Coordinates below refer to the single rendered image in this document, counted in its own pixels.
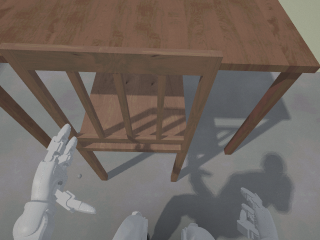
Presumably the robot left thigh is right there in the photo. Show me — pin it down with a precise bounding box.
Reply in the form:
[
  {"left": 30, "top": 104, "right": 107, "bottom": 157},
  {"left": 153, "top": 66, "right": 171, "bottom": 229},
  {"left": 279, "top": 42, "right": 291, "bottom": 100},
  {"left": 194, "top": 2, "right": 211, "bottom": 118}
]
[{"left": 112, "top": 215, "right": 148, "bottom": 240}]

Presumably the chair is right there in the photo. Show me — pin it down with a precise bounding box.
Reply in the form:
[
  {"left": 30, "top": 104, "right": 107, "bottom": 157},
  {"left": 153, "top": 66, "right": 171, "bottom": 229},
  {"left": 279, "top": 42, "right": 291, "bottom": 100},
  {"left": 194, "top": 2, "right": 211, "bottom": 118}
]
[{"left": 0, "top": 42, "right": 223, "bottom": 182}]

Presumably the right robot shin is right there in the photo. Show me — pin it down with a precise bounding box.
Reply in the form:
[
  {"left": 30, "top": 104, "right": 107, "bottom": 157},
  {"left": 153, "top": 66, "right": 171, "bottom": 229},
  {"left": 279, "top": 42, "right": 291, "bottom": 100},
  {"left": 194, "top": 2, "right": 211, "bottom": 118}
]
[{"left": 187, "top": 223, "right": 198, "bottom": 228}]

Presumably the left robot hand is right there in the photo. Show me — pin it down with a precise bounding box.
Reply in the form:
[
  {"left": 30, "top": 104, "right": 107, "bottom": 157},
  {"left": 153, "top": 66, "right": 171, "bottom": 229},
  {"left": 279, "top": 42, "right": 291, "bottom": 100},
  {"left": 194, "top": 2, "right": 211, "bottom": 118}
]
[{"left": 31, "top": 123, "right": 97, "bottom": 214}]

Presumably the left robot forearm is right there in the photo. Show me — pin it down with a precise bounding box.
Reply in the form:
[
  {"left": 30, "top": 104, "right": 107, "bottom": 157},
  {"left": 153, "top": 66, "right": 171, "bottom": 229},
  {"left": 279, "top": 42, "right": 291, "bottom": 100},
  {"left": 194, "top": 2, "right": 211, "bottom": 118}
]
[{"left": 12, "top": 200, "right": 57, "bottom": 240}]

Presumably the right robot hand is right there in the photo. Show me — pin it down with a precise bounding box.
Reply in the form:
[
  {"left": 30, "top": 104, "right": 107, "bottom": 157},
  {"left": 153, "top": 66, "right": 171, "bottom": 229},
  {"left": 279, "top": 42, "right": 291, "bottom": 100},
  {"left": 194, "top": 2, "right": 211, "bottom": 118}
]
[{"left": 237, "top": 187, "right": 279, "bottom": 240}]

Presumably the table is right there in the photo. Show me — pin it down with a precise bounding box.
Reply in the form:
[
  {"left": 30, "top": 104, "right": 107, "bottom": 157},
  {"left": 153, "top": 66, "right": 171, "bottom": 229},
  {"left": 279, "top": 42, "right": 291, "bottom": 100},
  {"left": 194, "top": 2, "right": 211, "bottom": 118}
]
[{"left": 0, "top": 0, "right": 320, "bottom": 155}]

